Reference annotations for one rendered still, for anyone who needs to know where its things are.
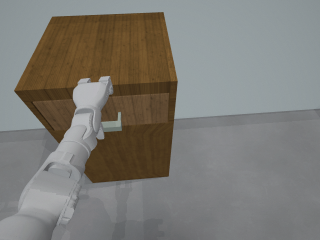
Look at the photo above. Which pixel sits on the cabinet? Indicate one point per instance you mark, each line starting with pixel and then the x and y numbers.
pixel 134 50

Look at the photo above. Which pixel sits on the left robot forearm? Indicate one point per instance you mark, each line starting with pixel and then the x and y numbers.
pixel 72 153

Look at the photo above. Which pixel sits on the handle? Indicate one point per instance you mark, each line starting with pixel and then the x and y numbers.
pixel 112 126

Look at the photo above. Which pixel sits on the robot left upper arm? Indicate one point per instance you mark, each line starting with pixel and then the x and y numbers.
pixel 50 201

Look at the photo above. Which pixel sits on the drawer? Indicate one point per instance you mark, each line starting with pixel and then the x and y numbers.
pixel 135 110

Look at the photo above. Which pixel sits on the left robot hand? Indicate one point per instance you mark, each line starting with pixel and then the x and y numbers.
pixel 93 94

